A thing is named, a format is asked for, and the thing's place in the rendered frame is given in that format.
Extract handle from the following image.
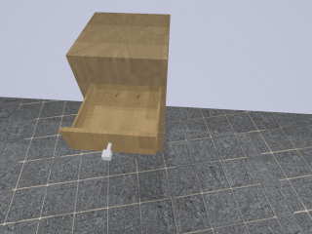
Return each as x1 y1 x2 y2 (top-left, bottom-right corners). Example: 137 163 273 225
101 142 112 161

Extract drawer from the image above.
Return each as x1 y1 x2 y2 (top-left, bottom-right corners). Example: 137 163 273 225
58 83 162 155

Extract cabinet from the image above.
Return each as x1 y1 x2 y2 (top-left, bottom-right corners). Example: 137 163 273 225
65 12 171 152

